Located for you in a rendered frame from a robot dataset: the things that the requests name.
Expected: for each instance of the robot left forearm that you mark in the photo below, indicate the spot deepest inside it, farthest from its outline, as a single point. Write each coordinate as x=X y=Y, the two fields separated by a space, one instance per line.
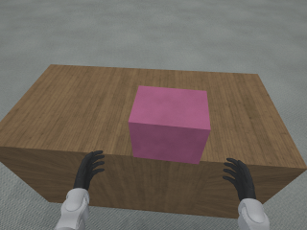
x=74 y=210

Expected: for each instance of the carton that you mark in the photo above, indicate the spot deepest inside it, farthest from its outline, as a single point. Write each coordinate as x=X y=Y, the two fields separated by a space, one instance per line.
x=169 y=124

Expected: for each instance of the robot left hand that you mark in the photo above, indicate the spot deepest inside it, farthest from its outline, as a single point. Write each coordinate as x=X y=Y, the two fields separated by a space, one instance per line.
x=85 y=170

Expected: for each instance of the robot right forearm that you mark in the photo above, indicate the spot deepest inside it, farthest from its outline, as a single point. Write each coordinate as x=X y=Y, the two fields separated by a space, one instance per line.
x=252 y=215

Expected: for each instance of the robot right hand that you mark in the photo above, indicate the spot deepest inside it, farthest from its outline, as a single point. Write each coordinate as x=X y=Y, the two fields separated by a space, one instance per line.
x=243 y=181

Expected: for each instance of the pedestal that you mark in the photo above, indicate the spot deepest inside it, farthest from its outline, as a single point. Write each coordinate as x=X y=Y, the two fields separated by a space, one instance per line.
x=72 y=110

